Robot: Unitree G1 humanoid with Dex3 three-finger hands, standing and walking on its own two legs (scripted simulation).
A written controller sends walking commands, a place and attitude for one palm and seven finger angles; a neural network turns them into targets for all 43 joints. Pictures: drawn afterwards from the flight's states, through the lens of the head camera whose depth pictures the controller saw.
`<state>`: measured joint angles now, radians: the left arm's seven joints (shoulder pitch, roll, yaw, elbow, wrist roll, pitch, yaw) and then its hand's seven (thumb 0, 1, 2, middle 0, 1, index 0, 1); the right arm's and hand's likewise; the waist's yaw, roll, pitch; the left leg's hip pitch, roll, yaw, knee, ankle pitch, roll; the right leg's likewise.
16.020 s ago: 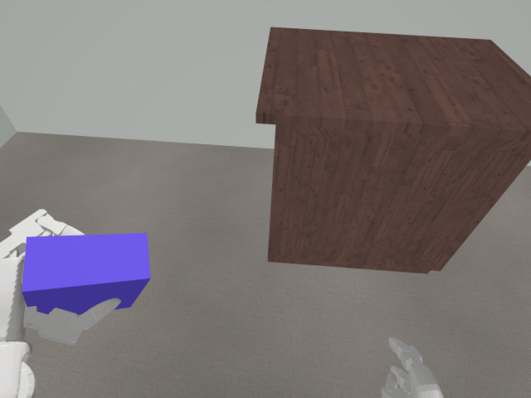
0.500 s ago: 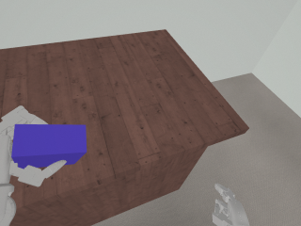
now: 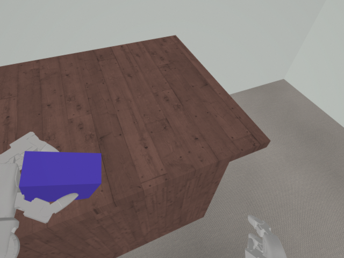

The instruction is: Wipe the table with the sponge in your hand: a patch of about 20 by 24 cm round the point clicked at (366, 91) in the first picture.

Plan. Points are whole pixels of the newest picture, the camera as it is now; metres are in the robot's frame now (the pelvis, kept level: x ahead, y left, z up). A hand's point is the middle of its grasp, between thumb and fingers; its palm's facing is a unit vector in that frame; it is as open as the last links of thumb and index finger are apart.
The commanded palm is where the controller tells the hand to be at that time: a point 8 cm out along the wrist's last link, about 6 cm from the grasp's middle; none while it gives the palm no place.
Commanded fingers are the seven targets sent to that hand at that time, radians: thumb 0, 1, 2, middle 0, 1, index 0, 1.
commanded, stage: come to a stop and stand still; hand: left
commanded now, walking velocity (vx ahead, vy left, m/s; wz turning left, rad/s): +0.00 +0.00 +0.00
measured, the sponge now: (72, 179) +0.23 +0.20 +0.12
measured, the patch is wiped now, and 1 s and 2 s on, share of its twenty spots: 0.05 0.05 0.05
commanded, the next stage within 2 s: look again from close up in 0.48 s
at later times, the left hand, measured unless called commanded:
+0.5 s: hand (32, 174) +0.22 +0.26 +0.15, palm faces +0.38 -0.85 -0.37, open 9.7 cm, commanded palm +0.16 +0.29 +0.18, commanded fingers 0.00 0.10 1.30 -1.20 -1.60 -1.20 -1.60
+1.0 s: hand (14, 174) +0.21 +0.28 +0.16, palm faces +0.38 -0.84 -0.39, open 9.7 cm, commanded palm +0.15 +0.31 +0.18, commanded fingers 0.00 0.10 1.30 -1.20 -1.60 -1.20 -1.60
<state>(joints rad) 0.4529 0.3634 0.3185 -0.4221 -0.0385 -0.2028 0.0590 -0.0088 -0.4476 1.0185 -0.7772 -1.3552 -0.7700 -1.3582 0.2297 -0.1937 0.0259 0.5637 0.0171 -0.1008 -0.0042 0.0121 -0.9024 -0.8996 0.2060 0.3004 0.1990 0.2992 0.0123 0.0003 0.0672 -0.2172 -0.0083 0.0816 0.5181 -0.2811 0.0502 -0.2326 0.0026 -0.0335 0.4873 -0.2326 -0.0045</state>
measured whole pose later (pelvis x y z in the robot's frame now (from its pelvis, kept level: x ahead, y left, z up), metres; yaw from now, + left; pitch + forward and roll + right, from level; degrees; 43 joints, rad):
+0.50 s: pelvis +0.00 +0.00 +0.00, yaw +1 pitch -2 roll -1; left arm 0.42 0.38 0.34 -0.45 -0.04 -0.19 0.10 -0.01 -0.45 1.02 -0.78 -1.36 -0.77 -1.36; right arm 0.18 -0.20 0.03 0.57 0.01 -0.12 -0.02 0.01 -0.90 -0.90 0.20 0.30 0.20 0.30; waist 0.03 -0.03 0.07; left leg -0.20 -0.01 0.06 0.48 -0.26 0.05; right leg -0.18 0.00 -0.06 0.41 -0.20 0.00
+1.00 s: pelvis +0.00 +0.03 +0.00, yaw +1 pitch -2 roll -1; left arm 0.42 0.39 0.34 -0.47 -0.02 -0.20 0.09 -0.01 -0.45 1.02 -0.78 -1.36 -0.77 -1.36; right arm 0.20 -0.19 0.03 0.57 0.01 -0.11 -0.01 0.01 -0.90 -0.90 0.21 0.30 0.20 0.30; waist 0.03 -0.03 0.09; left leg -0.18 -0.05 0.07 0.46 -0.25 0.08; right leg -0.18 -0.03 -0.05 0.41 -0.19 0.03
